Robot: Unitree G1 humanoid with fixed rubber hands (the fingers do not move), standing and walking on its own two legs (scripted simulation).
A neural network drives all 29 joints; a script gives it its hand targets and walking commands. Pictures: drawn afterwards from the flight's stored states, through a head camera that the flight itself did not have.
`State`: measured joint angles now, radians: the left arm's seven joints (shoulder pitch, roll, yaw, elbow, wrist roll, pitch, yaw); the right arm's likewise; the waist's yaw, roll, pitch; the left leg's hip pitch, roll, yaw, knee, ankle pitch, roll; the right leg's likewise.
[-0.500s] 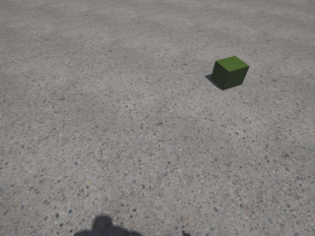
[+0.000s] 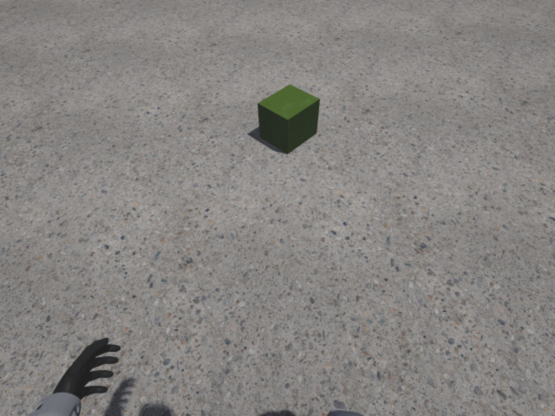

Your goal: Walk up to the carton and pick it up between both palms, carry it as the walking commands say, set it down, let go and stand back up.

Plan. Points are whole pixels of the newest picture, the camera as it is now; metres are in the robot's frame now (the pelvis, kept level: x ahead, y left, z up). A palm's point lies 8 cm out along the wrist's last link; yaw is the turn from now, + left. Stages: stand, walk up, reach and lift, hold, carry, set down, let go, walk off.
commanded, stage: walk up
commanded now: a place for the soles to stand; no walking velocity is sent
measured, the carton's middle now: (288, 119) +1.63 -0.11 -0.64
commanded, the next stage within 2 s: none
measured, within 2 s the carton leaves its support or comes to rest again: neither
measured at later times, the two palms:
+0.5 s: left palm (92, 301) +0.35 +0.34 -0.10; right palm (460, 297) +0.31 -0.30 -0.06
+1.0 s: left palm (129, 203) +0.57 +0.32 -0.08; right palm (425, 190) +0.57 -0.34 -0.09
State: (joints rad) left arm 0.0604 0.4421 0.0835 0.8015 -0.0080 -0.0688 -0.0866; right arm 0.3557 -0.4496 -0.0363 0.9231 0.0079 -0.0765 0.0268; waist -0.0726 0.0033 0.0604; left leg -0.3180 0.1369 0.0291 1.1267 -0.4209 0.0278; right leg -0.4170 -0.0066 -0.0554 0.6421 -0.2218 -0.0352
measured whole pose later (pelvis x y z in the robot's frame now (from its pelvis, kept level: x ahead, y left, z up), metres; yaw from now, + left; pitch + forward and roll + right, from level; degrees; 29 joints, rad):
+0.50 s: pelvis +0.26 +0.02 +0.01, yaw -6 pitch -1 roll +2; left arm 0.28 0.46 0.05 0.93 0.02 -0.06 -0.07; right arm 0.27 -0.39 -0.07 0.84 -0.01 -0.10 0.06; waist -0.01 -0.09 0.03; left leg -0.26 0.04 0.18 0.52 -0.25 0.03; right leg -0.51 -0.09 -0.01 0.90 -0.33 0.00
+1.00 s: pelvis +0.50 -0.01 +0.01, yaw -3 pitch -1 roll -1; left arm 0.29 0.45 0.05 0.88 0.02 -0.08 -0.05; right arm 0.25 -0.43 -0.07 0.93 -0.01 -0.08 0.10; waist 0.04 0.01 0.02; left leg -0.45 0.08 0.06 0.61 -0.21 0.01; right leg -0.18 -0.06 -0.13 0.58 -0.38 0.00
